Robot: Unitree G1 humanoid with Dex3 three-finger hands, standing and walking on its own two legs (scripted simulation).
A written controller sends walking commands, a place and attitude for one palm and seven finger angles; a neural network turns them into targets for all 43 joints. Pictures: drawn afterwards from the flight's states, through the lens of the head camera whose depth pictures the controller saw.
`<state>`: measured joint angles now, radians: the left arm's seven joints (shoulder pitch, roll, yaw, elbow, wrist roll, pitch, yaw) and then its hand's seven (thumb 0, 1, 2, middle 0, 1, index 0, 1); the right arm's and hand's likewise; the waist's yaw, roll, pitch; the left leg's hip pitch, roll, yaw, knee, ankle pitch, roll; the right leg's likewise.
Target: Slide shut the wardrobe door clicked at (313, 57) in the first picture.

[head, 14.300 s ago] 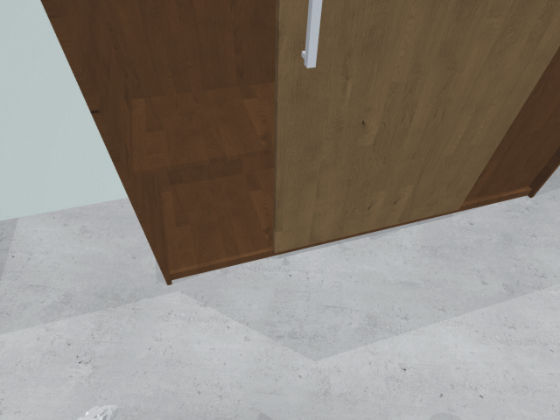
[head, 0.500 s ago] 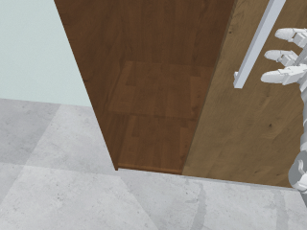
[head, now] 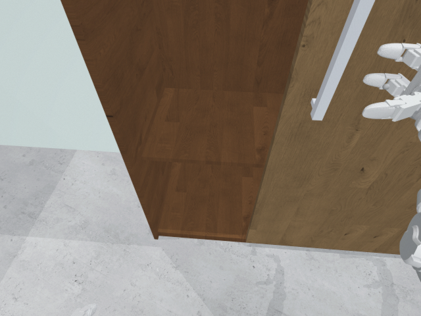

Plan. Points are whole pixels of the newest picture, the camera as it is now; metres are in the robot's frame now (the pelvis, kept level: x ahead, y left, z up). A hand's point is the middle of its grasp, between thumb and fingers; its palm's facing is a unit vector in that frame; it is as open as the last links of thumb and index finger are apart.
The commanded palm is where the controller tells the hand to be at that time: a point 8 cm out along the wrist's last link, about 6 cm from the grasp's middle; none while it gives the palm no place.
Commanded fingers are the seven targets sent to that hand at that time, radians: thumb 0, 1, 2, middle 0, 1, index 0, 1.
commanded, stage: move the hooked fingers beside the handle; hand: right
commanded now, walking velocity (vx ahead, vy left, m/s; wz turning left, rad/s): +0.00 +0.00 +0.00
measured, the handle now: (339, 47) +0.55 -0.15 +0.26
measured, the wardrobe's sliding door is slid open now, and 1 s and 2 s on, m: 0.44 0.44 0.44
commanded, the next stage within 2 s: feel for the door with the fingertips in 0.64 s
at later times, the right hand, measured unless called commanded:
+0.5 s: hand (385, 85) +0.47 -0.22 +0.23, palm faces -0.01 +1.00 -0.02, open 14.0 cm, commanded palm +0.46 -0.27 +0.22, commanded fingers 0.00 0.50 -0.30 0.30 1.20 0.30 1.20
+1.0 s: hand (367, 82) +0.48 -0.19 +0.23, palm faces -0.04 +1.00 +0.00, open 14.0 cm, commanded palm +0.46 -0.24 +0.22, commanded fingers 0.00 0.50 -0.30 0.30 1.20 0.30 1.20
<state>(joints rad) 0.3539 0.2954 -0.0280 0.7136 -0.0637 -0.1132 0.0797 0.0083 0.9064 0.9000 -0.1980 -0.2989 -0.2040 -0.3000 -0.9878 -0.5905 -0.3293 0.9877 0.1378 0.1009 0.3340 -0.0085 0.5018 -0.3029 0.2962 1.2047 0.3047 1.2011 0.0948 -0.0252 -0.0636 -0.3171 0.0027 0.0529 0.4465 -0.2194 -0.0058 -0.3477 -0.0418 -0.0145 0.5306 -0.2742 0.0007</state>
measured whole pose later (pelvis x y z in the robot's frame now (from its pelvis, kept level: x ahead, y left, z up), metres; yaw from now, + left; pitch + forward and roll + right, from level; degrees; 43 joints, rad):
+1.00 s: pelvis +0.00 +0.00 +0.00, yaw +0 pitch +6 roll +2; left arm 0.36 0.28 -0.03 0.72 -0.05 -0.12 0.07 0.01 0.91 0.90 -0.20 -0.30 -0.20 -0.30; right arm -1.01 -0.54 -0.31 0.98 0.14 0.10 0.30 -0.01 0.50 -0.30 0.30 1.20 0.30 1.20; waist 0.10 -0.03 -0.07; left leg -0.33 0.01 0.05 0.45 -0.22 -0.01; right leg -0.36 -0.04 -0.02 0.54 -0.28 0.00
